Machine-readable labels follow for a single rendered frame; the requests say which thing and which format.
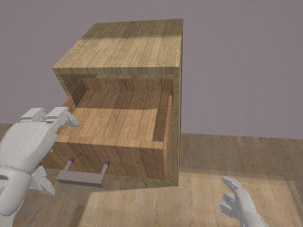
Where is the right robot forearm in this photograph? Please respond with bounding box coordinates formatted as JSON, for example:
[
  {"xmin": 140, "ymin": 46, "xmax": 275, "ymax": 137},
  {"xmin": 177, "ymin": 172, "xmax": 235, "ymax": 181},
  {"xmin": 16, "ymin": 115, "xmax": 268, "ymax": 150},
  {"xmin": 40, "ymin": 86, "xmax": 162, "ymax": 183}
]
[{"xmin": 240, "ymin": 211, "xmax": 269, "ymax": 227}]

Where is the cabinet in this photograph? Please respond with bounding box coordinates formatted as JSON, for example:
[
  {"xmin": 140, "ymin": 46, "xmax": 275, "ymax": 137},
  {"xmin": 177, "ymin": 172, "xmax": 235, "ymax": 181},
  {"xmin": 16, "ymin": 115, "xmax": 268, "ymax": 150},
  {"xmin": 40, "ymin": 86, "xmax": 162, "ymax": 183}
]
[{"xmin": 52, "ymin": 18, "xmax": 184, "ymax": 186}]

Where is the left robot hand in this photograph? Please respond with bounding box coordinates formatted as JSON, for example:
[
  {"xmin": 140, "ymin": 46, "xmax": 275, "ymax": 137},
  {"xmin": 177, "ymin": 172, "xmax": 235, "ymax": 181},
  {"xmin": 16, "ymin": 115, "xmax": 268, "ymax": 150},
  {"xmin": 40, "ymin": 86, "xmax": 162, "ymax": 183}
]
[{"xmin": 0, "ymin": 106, "xmax": 80, "ymax": 196}]

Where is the handle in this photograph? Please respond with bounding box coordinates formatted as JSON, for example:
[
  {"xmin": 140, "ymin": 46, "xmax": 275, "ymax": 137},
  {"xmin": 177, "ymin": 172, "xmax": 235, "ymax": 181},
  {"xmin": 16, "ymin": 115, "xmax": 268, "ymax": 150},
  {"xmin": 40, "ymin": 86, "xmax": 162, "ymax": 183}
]
[{"xmin": 56, "ymin": 157, "xmax": 110, "ymax": 188}]

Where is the left robot forearm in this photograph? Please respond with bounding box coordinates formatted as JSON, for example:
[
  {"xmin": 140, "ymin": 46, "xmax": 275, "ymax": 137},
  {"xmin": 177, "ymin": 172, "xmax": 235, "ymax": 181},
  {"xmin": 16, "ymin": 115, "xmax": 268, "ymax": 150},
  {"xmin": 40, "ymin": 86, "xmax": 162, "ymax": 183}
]
[{"xmin": 0, "ymin": 166, "xmax": 32, "ymax": 227}]

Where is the right robot hand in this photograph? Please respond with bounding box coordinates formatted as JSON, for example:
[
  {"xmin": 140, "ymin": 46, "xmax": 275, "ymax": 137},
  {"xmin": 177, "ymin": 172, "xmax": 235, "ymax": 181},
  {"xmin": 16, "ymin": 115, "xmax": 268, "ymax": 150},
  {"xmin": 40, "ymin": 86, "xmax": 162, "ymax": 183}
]
[{"xmin": 220, "ymin": 176, "xmax": 257, "ymax": 221}]

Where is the drawer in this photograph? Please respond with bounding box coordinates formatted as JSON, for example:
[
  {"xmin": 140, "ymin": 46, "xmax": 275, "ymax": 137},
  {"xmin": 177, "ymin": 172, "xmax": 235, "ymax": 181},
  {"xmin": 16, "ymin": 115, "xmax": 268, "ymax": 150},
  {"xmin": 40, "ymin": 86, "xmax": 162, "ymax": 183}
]
[{"xmin": 39, "ymin": 79, "xmax": 174, "ymax": 180}]

